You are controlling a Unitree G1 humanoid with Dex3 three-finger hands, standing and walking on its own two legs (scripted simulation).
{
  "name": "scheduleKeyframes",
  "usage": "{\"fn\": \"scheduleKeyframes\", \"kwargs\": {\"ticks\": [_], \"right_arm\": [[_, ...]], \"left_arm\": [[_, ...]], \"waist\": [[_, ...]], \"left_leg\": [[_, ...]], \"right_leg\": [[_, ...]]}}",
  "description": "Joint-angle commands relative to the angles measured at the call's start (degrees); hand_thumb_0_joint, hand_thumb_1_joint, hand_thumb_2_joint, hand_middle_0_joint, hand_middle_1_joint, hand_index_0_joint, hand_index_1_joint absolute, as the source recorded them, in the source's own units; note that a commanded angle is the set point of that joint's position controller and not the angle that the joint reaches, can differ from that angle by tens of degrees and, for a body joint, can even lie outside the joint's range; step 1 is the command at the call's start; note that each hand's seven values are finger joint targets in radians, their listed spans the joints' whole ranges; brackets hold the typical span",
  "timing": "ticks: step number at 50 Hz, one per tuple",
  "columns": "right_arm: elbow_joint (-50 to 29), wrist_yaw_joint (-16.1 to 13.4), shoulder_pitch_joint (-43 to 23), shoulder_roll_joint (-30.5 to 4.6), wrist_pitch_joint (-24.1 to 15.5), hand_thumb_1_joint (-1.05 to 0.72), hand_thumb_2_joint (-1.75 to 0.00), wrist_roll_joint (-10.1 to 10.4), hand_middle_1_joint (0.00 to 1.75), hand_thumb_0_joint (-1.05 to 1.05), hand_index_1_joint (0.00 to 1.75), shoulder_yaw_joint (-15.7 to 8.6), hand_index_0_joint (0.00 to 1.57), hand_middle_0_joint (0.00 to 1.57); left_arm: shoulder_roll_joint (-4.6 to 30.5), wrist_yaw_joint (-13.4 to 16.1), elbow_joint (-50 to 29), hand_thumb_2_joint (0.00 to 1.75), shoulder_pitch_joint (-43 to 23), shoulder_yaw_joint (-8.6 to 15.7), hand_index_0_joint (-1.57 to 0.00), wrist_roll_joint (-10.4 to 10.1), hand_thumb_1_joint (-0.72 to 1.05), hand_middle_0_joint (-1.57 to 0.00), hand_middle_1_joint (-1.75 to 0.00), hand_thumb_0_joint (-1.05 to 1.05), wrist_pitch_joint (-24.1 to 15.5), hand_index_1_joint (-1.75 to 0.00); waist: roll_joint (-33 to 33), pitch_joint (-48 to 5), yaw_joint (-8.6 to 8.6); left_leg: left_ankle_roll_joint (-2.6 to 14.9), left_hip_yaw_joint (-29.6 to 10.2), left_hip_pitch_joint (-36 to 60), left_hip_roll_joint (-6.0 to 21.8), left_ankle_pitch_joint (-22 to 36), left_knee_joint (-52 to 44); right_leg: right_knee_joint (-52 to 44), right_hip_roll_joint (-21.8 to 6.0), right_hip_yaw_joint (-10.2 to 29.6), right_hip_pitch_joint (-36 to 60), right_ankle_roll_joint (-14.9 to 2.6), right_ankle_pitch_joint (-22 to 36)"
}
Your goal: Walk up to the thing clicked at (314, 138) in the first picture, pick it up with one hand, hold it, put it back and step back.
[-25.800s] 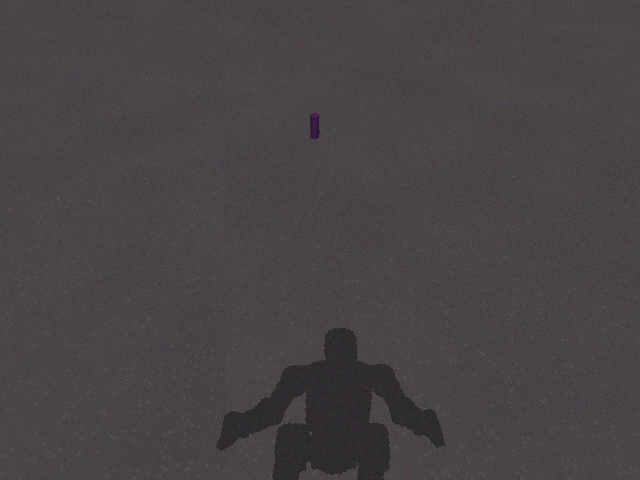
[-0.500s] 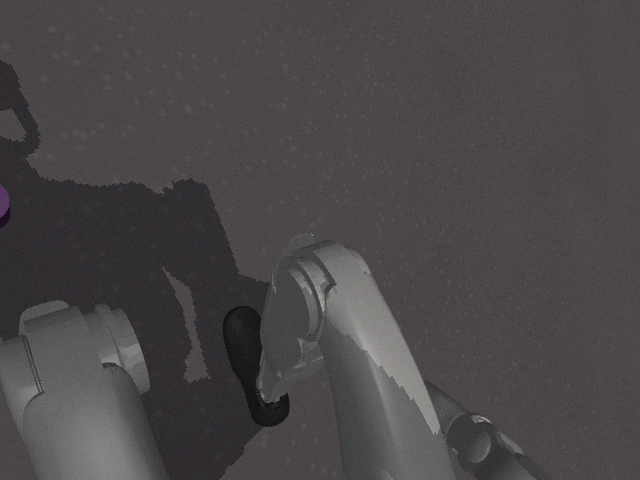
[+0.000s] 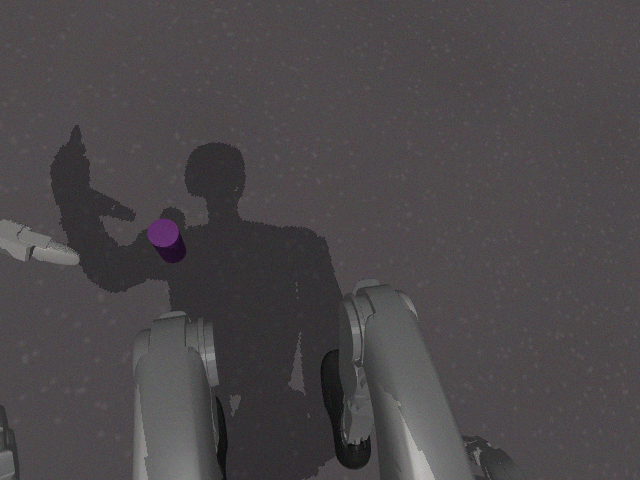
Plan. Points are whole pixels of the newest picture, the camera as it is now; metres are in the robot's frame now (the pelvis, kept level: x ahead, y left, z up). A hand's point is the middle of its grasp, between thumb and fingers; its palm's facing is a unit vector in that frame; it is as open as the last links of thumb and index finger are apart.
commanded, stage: home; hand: left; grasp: from the side
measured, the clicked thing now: (168, 242) +0.46 +0.17 -0.31
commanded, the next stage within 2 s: none
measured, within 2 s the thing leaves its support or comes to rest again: neither
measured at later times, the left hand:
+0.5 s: hand out of the picture +0.33 +0.23 +0.11, palm faces +0.11 -0.92 -0.37, open 15.9 cm
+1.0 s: hand out of the picture +0.24 +0.19 +0.28, palm faces +0.19 -0.93 -0.31, open 16.5 cm
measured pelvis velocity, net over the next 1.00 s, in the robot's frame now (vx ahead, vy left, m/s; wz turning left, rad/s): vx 0.09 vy -0.01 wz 0.10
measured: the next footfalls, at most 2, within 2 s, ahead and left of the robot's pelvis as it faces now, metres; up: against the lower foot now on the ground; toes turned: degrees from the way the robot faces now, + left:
none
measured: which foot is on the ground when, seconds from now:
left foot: down 0.00-1.00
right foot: down 0.00-1.00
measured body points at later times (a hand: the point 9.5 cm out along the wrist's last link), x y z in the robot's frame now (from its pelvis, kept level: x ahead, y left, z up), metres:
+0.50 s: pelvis +0.05 -0.02 +0.22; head +0.19 +0.01 +0.64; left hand +0.32 +0.28 +0.13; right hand +0.24 -0.26 +0.11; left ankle +0.07 +0.11 -0.34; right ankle +0.12 -0.14 -0.34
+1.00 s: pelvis +0.09 -0.01 +0.34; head +0.11 -0.01 +0.79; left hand +0.23 +0.24 +0.30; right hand +0.27 -0.24 +0.26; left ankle +0.07 +0.11 -0.34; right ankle +0.12 -0.14 -0.34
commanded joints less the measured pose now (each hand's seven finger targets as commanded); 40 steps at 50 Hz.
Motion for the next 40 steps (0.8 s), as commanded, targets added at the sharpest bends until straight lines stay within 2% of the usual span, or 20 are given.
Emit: {"fn": "scheduleKeyframes", "kwargs": {"ticks": [1,4,7,9,15,16,19,20,21,23,25,28,29,30,35,36,37,38,39,40], "right_arm": [[-6.02,-2.7,5.56,-13.52,-1.16,-0.9,-0.9,2.94,0.3,0.0,0.3,-9.62,0.2,0.2],[-6.9,-4.34,4.54,-11.84,-1.76,-0.9,-0.9,4.2,0.3,0.0,0.3,-10.38,0.2,0.2],[-7.86,-5.93,3.33,-10.01,-3.07,-0.9,-0.9,4.86,0.3,0.0,0.3,-10.38,0.2,0.2],[-8.7,-6.9,2.53,-9.17,-4.03,-0.9,-0.9,4.83,0.3,0.0,0.3,-10.49,0.2,0.2],[-8.74,-9.09,1.85,-7.17,-7.23,-0.9,-0.9,4.82,0.3,0.0,0.3,-10.4,0.2,0.2],[-8.45,-9.23,1.97,-6.92,-7.74,-0.9,-0.9,4.89,0.3,0.0,0.3,-10.3,0.2,0.2],[-8.59,-9.77,2.52,-6.54,-9.06,-0.9,-0.9,5.09,0.3,0.0,0.3,-10.44,0.2,0.2],[-8.41,-9.82,2.67,-6.3,-9.51,-0.9,-0.9,5.18,0.3,0.0,0.3,-10.34,0.2,0.2],[-8.4,-10.01,2.71,-6.35,-9.89,-0.9,-0.9,5.25,0.3,0.0,0.3,-10.32,0.2,0.2],[-8.64,-10.32,2.92,-6.05,-10.57,-0.9,-0.9,5.38,0.3,0.0,0.3,-10.24,0.2,0.2],[-8.95,-10.55,2.9,-5.73,-11.3,-0.9,-0.9,5.35,0.3,0.0,0.3,-10.08,0.2,0.2],[-9.28,-11.07,3.15,-5.1,-12.45,-0.9,-0.9,5.41,0.3,0.0,0.3,-9.76,0.2,0.2],[-9.2,-11.32,3.41,-5.13,-12.82,-0.9,-0.9,5.34,0.3,0.0,0.3,-9.83,0.2,0.2],[-9.84,-11.44,3.25,-4.99,-13.14,-0.9,-0.9,5.39,0.3,0.0,0.3,-9.71,0.2,0.2],[-11.11,-12.51,3.09,-4.0,-14.64,-0.9,-0.9,5.55,0.3,0.0,0.3,-9.27,0.2,0.2],[-11.31,-12.82,3.27,-3.86,-14.89,-0.9,-0.9,5.56,0.3,0.0,0.3,-9.17,0.2,0.2],[-11.63,-13.01,3.31,-3.74,-15.07,-0.9,-0.9,5.62,0.3,0.0,0.3,-9.15,0.2,0.2],[-11.81,-13.27,3.52,-3.6,-15.31,-0.9,-0.9,5.57,0.3,0.0,0.3,-9.18,0.2,0.2],[-12.0,-13.49,3.39,-3.34,-15.52,-0.9,-0.9,5.43,0.3,0.0,0.3,-9.08,0.2,0.2],[-12.45,-13.79,3.47,-3.09,-15.79,-0.9,-0.9,5.39,0.3,0.0,0.3,-9.0,0.2,0.2]], "left_arm": [[3.17,1.74,-21.92,0.13,-3.83,-2.34,-0.07,-2.2,-0.44,-0.07,-0.08,0.0,3.52,-0.08],[5.36,3.76,-29.02,0.15,-1.99,-0.3,-0.09,-2.79,-0.41,-0.09,-0.1,0.0,6.79,-0.1],[4.14,5.67,-32.29,0.21,0.98,-0.2,-0.14,-3.04,-0.35,-0.14,-0.15,0.0,9.18,-0.15],[2.68,6.75,-32.84,0.22,5.35,-0.46,-0.14,-3.34,-0.34,-0.14,-0.15,0.0,10.57,-0.15],[-5.81,8.72,-32.82,0.2,16.27,-4.74,-0.13,-4.73,-0.35,-0.13,-0.14,0.0,14.35,-0.14],[-7.75,8.89,-32.28,0.22,17.56,-5.97,-0.14,-4.99,-0.34,-0.14,-0.16,0.0,14.91,-0.16],[-9.12,9.6,-34.51,0.22,19.63,-6.94,-0.15,-5.79,-0.33,-0.15,-0.16,0.0,16.46,-0.17],[-11.28,9.77,-32.44,0.23,22.99,-8.03,-0.16,-5.94,-0.33,-0.16,-0.17,0.0,17.18,-0.17],[-11.22,10.07,-32.27,0.22,24.7,-7.87,-0.15,-6.1,-0.34,-0.15,-0.16,0.0,17.81,-0.17],[-11.57,10.69,-33.51,0.25,25.43,-8.2,-0.17,-6.46,-0.3,-0.17,-0.18,0.0,18.68,-0.19],[-11.76,11.34,-35.53,0.24,27.68,-8.28,-0.17,-6.95,-0.32,-0.17,-0.18,0.0,19.62,-0.18],[-14.16,12.07,-37.67,0.25,32.01,-10.01,-0.18,-7.49,-0.33,-0.18,-0.19,0.0,21.19,-0.19],[-13.79,12.37,-38.26,0.22,33.02,-9.6,-0.17,-7.46,-0.37,-0.17,-0.18,0.0,21.73,-0.18],[-15.08,12.51,-40.24,0.24,35.06,-11.01,-0.18,-7.83,-0.34,-0.18,-0.19,0.0,22.31,-0.19],[-16.98,13.68,-46.69,0.22,42.36,-12.43,-0.15,-8.48,-0.35,-0.15,-0.17,0.0,25.08,-0.17],[-16.96,13.86,-47.86,0.21,45.1,-12.5,-0.15,-8.54,-0.36,-0.15,-0.16,0.0,25.71,-0.16],[-18.04,13.91,-48.98,0.21,46.7,-13.31,-0.14,-8.7,-0.34,-0.14,-0.15,0.0,26.27,-0.15],[-17.95,14.06,-50.43,0.16,48.82,-13.11,-0.1,-8.75,-0.4,-0.1,-0.11,0.0,26.82,-0.11],[-19.16,14.05,-51.76,0.16,50.06,-14.3,-0.07,-8.89,-0.38,-0.07,-0.09,0.0,27.31,-0.09],[-19.26,14.26,-53.58,0.14,51.91,-14.13,-0.07,-9.07,-0.4,-0.07,-0.08,0.0,27.76,-0.08]], "waist": [[9.0,-38.99,0.22],[6.54,-36.63,2.39],[6.11,-34.93,3.32],[6.9,-36.57,4.42],[6.82,-32.92,5.4],[6.2,-31.49,4.87],[5.13,-31.7,5.39],[4.1,-29.92,5.08],[3.0,-28.92,5.87],[2.09,-27.68,5.94],[2.15,-28.08,6.41],[2.48,-25.74,7.15],[2.11,-25.14,7.47],[2.26,-24.31,7.61],[2.85,-18.38,8.07],[2.4,-17.91,8.59],[2.44,-16.63,8.08],[2.22,-16.05,8.77],[2.26,-14.53,7.96],[2.27,-13.27,8.5]], "left_leg": [[-0.01,0.8,30.75,0.58,4.32,-26.95],[0.38,1.33,33.17,0.86,1.32,-31.42],[0.21,1.26,37.35,0.98,1.36,-36.39],[0.03,2.19,41.54,0.93,3.72,-38.9],[-0.6,3.32,52.23,0.97,11.27,-46.7],[-0.57,3.5,53.13,0.94,12.54,-47.66],[-0.47,4.31,57.75,0.78,17.71,-50.29],[-0.64,3.98,59.06,0.8,18.95,-51.92],[-0.64,3.84,60.53,0.85,19.67,-53.37],[-0.61,3.86,63.26,0.91,20.99,-56.28],[-0.64,4.04,66.6,0.95,23.3,-58.63],[-0.98,4.38,71.52,1.05,25.9,-62.62],[-0.96,4.38,72.77,1.08,26.85,-63.76],[-1.08,4.55,74.53,0.98,26.01,-65.57],[-1.24,5.0,80.14,0.72,24.05,-73.17],[-1.23,5.07,81.69,0.7,24.73,-74.37],[-1.35,5.06,82.7,0.75,24.94,-75.55],[-1.38,5.11,83.8,0.72,25.34,-76.66],[-1.43,5.02,84.27,0.84,25.34,-77.72],[-1.42,4.91,85.4,0.86,25.66,-78.78]], "right_leg": [[-18.59,1.99,-2.15,26.53,-4.83,3.45],[-23.76,1.72,-0.47,31.7,-4.43,0.58],[-27.4,1.3,0.52,35.62,-4.29,0.13],[-29.94,1.33,1.19,39.49,-4.32,1.67],[-38.74,1.11,1.84,48.48,-4.43,7.82],[-40.19,0.98,1.98,50.09,-4.44,9.03],[-44.78,0.94,2.44,57.1,-4.26,13.95],[-46.08,0.87,2.25,58.66,-4.32,15.0],[-47.64,0.97,2.16,60.44,-4.27,15.59],[-50.62,1.0,2.22,64.17,-4.15,16.94],[-53.18,0.95,2.34,68.64,-3.99,19.32],[-56.59,1.06,2.31,72.86,-4.02,21.47],[-57.94,1.12,2.37,74.33,-3.96,22.47],[-59.53,1.09,2.25,75.77,-3.96,21.61],[-67.16,1.34,2.13,82.43,-3.72,19.8],[-68.5,1.45,1.99,84.31,-3.6,20.37],[-69.38,1.6,1.81,84.95,-3.66,20.5],[-70.51,1.68,1.7,86.24,-3.62,20.78],[-71.26,1.82,1.46,86.62,-3.67,20.77],[-72.29,1.99,1.12,87.69,-3.6,20.94]]}}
